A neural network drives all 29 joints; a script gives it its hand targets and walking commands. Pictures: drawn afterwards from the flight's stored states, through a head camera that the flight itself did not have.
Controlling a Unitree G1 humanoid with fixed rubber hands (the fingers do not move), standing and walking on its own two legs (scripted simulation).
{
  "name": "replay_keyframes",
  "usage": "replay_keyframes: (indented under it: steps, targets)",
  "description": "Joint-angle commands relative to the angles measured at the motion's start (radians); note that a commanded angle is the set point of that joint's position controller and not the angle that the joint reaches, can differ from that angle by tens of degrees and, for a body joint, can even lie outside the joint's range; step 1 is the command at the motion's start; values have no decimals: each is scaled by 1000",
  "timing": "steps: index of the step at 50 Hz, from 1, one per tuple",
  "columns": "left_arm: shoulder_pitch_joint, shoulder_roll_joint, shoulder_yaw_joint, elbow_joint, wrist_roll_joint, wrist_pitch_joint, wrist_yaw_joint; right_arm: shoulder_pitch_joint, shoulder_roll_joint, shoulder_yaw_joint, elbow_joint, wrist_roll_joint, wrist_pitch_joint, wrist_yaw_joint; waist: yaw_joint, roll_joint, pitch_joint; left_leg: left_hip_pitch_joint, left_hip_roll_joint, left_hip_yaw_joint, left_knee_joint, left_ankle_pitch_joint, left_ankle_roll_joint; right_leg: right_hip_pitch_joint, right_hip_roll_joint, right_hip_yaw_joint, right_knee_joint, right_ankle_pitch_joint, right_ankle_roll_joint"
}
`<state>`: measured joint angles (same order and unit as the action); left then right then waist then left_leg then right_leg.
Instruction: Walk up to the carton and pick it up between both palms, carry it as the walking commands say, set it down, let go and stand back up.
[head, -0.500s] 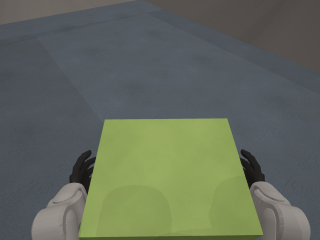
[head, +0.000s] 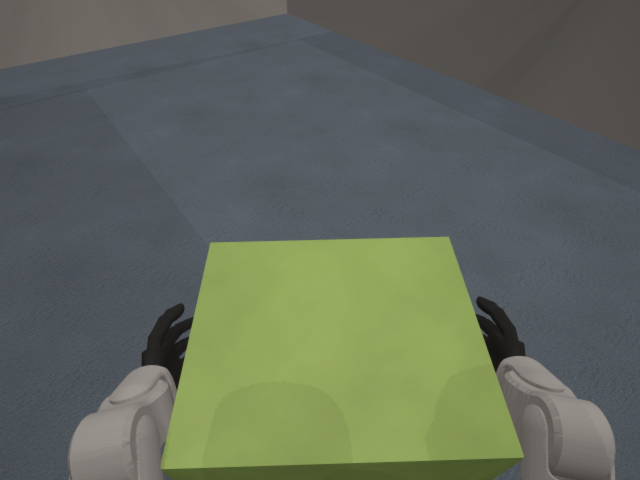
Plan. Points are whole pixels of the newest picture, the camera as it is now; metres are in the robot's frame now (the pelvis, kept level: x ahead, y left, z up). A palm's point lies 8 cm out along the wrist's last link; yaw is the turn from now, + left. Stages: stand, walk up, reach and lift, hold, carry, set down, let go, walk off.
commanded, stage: carry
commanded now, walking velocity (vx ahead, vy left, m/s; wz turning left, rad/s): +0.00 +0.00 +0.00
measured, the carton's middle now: (332, 387) +0.24 +0.00 +0.01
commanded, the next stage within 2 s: none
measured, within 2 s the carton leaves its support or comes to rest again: neither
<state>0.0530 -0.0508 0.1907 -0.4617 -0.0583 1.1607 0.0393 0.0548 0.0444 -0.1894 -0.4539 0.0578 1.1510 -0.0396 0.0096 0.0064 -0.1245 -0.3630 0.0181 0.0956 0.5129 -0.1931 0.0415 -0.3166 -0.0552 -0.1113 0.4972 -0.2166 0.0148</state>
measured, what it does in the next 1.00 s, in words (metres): stands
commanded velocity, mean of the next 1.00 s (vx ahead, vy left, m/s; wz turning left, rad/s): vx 0.00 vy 0.00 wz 0.00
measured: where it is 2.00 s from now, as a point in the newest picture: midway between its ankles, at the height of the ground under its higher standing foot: outside the picture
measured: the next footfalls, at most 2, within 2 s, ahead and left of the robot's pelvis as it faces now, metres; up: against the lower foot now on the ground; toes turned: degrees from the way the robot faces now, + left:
none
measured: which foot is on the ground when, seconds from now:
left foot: down 0.00-1.00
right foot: down 0.00-1.00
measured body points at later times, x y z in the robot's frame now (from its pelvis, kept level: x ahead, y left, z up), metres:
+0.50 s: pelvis +0.01 -0.01 +0.00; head -0.01 +0.00 +0.45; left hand +0.25 +0.18 +0.07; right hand +0.25 -0.20 +0.07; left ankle +0.05 +0.09 -0.74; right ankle +0.02 -0.13 -0.74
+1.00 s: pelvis +0.02 -0.01 +0.00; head +0.00 +0.00 +0.45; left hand +0.26 +0.18 +0.07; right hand +0.26 -0.20 +0.07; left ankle +0.05 +0.09 -0.74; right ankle +0.02 -0.13 -0.74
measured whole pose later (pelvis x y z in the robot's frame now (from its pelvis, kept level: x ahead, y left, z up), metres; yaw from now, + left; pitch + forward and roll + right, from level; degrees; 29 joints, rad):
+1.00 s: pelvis +0.02 -0.01 +0.00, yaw -1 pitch +3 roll -1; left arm 0.03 -0.05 0.19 -0.41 -0.05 1.11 0.04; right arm 0.04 0.03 -0.19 -0.41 0.05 1.10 -0.03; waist 0.00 0.00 -0.13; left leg -0.36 0.03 0.10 0.55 -0.24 0.03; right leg -0.32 -0.05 -0.10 0.54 -0.27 0.01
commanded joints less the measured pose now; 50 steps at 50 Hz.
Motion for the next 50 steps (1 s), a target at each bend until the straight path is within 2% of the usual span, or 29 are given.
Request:
replay_keyframes:
  steps: [1, 26, 50]
  targets:
    - [-408, -715, -788, -164, -175, -17, -87, -400, 690, 767, -159, 159, -15, 98, -8, 10, -119, 83, 121, -141, -117, -57, -5, 1, -71, 72, -81, -18, -15]
    - [-405, -712, -780, -146, -167, -37, -84, -400, 682, 768, -151, 159, -36, 100, -10, -5, -133, 104, 111, -112, -62, 38, -9, -6, -79, 83, -72, 22, -32]
    - [-421, -703, -760, -103, -152, -69, -88, -416, 681, 747, -114, 145, -68, 104, -6, -2, -142, 110, 113, -110, -46, 75, -8, 0, -76, 89, -48, 42, -39]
